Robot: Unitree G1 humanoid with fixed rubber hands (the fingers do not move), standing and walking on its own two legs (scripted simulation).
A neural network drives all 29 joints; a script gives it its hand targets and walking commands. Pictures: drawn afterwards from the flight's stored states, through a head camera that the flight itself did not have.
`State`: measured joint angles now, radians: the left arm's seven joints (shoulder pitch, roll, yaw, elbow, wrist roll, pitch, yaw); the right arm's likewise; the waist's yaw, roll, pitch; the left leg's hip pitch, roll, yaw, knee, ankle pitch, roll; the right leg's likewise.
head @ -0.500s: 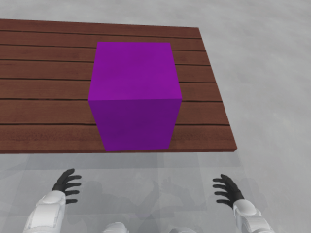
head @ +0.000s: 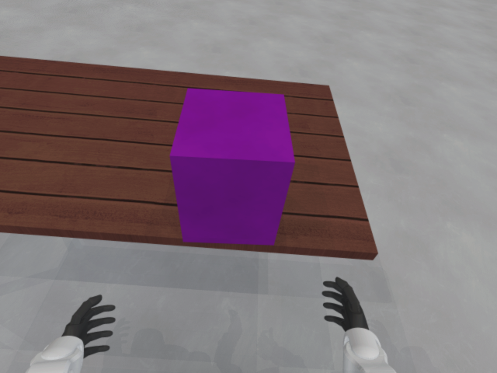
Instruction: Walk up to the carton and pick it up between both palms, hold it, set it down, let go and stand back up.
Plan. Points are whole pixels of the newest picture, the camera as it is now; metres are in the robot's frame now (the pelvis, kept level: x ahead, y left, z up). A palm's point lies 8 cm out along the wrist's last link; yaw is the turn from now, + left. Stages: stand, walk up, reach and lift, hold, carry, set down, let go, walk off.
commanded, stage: reach and lift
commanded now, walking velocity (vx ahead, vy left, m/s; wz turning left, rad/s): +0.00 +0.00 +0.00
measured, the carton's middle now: (232, 169) +0.49 +0.05 +0.03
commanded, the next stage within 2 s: none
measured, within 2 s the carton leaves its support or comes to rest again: neither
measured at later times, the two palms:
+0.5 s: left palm (90, 298) +0.23 +0.27 -0.04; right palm (346, 306) +0.23 -0.17 -0.03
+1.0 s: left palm (96, 278) +0.25 +0.25 +0.00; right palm (342, 283) +0.25 -0.15 +0.01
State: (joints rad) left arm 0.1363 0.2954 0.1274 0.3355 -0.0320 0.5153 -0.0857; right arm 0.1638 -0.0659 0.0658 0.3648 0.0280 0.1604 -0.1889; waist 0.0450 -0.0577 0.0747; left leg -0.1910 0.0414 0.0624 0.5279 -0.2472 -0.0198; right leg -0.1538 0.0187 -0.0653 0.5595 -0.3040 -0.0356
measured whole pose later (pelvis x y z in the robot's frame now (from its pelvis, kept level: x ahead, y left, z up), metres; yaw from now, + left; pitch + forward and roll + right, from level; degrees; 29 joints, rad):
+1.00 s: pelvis +0.05 +0.01 +0.02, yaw -1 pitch -2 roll +0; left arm 0.20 0.27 0.01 0.30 -0.14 -0.09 -0.03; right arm 0.27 -0.06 0.07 0.27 0.10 -0.18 -0.08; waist 0.07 -0.05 0.01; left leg -0.10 0.03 0.08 0.33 -0.19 -0.01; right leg -0.05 0.03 -0.05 0.32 -0.23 -0.04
